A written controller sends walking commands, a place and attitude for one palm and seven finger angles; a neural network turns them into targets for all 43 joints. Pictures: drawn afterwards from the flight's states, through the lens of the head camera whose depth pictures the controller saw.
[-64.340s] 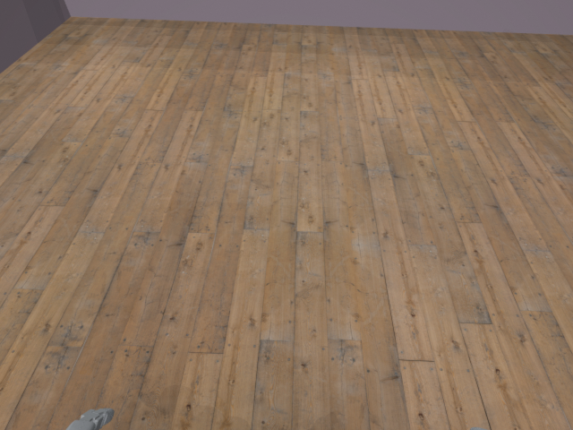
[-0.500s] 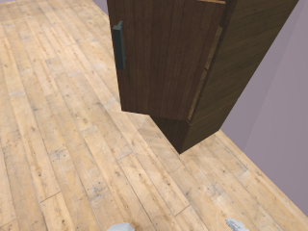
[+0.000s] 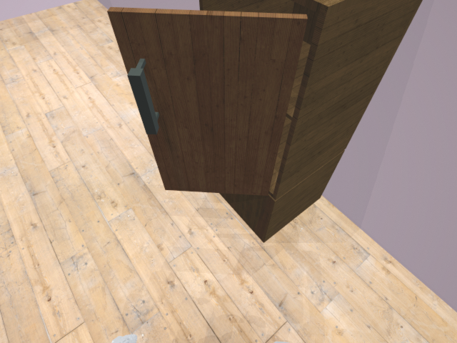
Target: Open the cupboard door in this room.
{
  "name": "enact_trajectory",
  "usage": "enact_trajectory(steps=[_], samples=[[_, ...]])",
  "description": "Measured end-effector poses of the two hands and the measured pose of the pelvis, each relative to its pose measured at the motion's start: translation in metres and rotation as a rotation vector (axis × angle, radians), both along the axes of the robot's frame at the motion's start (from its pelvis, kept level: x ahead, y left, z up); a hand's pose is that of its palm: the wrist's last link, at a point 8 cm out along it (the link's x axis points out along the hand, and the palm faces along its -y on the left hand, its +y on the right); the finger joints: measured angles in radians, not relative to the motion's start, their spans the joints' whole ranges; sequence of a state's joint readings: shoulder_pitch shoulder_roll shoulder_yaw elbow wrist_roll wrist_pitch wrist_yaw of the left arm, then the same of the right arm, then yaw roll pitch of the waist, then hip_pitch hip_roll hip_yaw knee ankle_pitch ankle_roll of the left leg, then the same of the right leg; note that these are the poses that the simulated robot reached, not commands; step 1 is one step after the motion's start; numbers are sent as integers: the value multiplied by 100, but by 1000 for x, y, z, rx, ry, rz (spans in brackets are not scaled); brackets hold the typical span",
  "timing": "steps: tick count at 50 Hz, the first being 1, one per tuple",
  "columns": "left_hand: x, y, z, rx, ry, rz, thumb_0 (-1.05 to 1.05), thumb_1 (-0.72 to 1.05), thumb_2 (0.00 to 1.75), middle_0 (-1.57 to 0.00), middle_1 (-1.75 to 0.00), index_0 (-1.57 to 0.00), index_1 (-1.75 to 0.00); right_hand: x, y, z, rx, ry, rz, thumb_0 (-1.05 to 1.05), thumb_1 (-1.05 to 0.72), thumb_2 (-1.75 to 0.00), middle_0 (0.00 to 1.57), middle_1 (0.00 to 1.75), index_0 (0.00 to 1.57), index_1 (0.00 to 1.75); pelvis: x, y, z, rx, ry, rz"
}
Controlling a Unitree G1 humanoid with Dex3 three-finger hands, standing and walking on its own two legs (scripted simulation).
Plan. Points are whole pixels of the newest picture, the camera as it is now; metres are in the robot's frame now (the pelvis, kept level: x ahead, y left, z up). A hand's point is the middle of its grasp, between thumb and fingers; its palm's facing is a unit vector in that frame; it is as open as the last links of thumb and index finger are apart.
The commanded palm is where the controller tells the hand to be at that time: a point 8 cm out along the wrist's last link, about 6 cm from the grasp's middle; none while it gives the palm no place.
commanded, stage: come to a stop and stand still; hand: left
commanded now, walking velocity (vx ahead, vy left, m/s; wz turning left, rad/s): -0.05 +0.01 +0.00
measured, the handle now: (147, 98) +0.59 +0.20 +0.07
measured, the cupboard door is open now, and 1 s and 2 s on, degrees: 48 48 48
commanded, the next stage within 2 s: look again from close up in 1.42 s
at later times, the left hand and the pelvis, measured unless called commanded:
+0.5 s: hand out of the picture -0.02 +0.23 -0.15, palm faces -0.01 -0.95 -0.30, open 7.4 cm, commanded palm none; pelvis -0.04 +0.02 +0.00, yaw -3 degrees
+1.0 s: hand out of the picture -0.02 +0.16 -0.16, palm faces -0.01 -0.98 -0.22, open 7.3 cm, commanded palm none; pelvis -0.04 -0.02 +0.01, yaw -1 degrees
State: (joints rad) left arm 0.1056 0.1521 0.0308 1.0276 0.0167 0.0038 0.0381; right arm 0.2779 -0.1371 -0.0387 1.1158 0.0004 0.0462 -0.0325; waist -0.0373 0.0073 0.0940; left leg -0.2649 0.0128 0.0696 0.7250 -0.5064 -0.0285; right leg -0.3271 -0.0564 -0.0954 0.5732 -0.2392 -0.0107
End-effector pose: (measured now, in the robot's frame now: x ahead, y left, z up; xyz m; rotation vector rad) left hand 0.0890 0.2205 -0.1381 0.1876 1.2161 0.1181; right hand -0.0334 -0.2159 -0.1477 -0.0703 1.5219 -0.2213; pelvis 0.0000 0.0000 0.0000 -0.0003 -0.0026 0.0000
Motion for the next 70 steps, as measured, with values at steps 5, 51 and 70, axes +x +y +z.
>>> enact_trajectory(steps=[5,51,70], samples=[[-13,11,-12,-44,-1,48,0,92,90,-20,-30,-20,-30,16,4,8,-52,-71,38,0,-91,-90,20,30,20,30,-9,15,-2,1,-9,-4],[-113,-17,10,17,142,32,2,93,90,-20,-30,-20,-30,-57,-9,1,53,-41,35,1,-91,-90,20,30,19,30,-36,-21,8,21,-18,-24],[-105,-28,10,5,154,58,1,93,90,-20,-30,-20,-30,4,-23,4,31,-133,73,0,-91,-90,20,30,20,30,-18,-29,10,15,-14,-19]])
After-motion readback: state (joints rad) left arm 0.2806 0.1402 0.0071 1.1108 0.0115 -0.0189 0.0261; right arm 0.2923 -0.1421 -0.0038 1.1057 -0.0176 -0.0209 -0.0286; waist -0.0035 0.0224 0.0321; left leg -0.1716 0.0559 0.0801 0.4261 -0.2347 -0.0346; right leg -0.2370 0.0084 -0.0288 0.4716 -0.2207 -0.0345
